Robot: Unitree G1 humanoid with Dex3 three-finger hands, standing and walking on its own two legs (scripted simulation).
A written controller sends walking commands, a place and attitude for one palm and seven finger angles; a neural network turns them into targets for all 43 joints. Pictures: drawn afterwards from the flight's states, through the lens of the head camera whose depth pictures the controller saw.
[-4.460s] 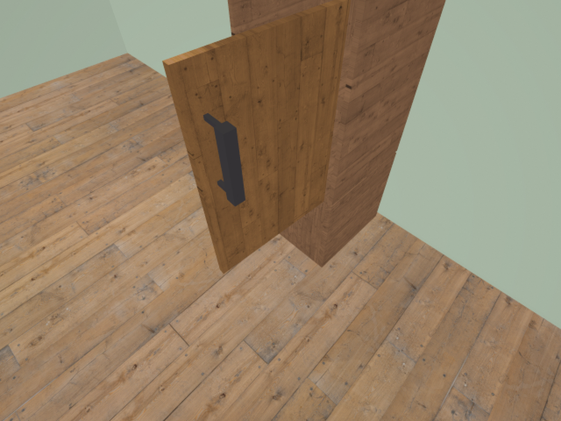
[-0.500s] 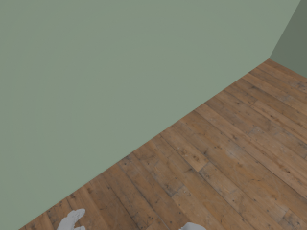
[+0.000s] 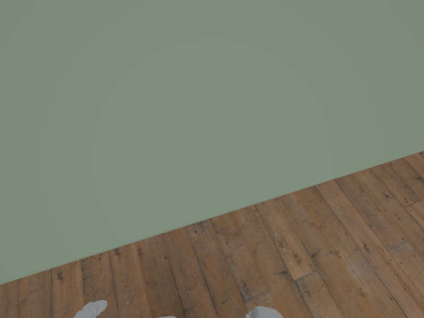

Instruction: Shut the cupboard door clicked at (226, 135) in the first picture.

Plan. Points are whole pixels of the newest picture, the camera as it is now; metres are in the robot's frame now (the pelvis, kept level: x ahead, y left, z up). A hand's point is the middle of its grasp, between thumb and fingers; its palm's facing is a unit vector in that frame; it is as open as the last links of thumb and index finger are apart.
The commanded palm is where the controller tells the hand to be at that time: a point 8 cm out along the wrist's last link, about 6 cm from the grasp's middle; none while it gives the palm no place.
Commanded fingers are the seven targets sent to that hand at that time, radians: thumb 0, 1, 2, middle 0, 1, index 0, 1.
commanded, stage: turn to face it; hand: left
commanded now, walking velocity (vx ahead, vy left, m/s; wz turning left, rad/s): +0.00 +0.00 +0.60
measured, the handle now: out of the picture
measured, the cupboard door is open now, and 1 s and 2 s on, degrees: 87 87 87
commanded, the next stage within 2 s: none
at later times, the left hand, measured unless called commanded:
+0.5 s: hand out of the picture -0.02 +0.15 -0.19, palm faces +0.40 -0.89 -0.22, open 7.4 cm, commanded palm none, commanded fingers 0.00 0.90 0.90 -0.20 -0.30 -0.20 -0.30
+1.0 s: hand out of the picture +0.02 +0.11 -0.15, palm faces +0.60 -0.76 -0.26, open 7.4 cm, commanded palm none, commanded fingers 0.00 0.90 0.90 -0.20 -0.30 -0.20 -0.30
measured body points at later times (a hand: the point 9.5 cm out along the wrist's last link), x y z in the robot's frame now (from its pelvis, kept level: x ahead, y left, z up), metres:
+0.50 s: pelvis +0.02 -0.05 -0.01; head +0.08 -0.01 +0.43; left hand -0.04 +0.20 -0.17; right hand +0.24 -0.24 -0.14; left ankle -0.03 +0.06 -0.74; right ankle +0.02 -0.17 -0.72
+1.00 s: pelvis +0.06 -0.09 +0.00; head +0.12 -0.07 +0.45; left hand -0.02 +0.15 -0.13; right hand +0.28 -0.25 -0.15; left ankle -0.05 +0.00 -0.66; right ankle +0.11 -0.19 -0.73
